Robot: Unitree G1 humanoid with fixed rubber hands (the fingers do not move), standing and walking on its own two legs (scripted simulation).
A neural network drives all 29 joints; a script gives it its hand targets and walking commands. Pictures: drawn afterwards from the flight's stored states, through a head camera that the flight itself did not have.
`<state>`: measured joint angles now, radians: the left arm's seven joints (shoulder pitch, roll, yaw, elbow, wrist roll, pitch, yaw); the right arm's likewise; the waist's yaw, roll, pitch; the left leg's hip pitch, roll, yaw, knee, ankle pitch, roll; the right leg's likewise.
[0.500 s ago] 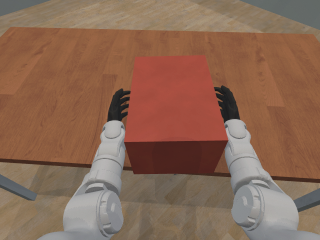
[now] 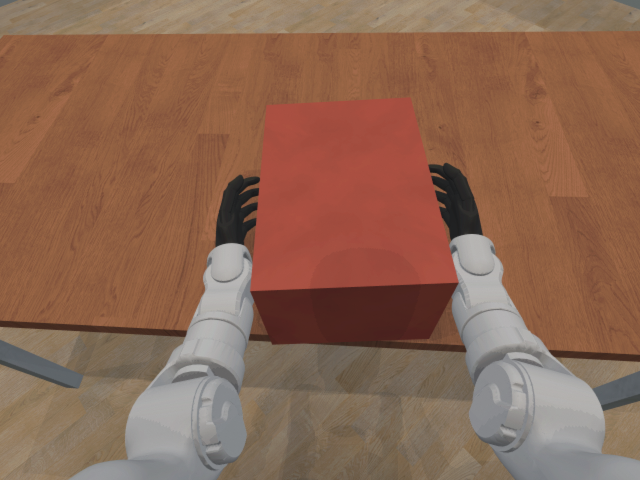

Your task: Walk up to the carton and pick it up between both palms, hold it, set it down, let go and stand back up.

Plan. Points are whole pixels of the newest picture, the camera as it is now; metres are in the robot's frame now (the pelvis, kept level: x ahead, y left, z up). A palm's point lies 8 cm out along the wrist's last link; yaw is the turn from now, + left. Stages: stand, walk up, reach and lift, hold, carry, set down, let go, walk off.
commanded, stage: set down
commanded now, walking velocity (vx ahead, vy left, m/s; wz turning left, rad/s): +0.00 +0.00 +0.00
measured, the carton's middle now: (343, 216) +0.45 +0.04 +0.02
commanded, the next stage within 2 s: none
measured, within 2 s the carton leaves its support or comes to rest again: neither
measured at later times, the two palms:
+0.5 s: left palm (232, 241) +0.39 +0.18 +0.03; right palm (460, 231) +0.43 -0.12 +0.03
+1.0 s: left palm (230, 231) +0.40 +0.18 +0.04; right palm (460, 224) +0.44 -0.12 +0.04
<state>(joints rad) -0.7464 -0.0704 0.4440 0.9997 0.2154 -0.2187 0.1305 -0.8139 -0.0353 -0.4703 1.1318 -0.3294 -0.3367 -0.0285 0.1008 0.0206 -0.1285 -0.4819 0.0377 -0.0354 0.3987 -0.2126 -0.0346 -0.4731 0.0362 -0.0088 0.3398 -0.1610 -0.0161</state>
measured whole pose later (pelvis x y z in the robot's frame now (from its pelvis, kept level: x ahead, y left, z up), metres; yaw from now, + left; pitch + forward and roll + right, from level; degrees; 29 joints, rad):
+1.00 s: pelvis -0.02 +0.01 -0.01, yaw -2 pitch +21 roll -1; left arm -0.89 0.02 0.37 1.17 0.14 -0.24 0.16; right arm -0.95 -0.13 -0.30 1.25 -0.11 -0.23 -0.01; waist 0.12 0.02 -0.18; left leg -0.64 0.04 -0.01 0.47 -0.21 -0.03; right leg -0.63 0.04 0.02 0.39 -0.13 0.00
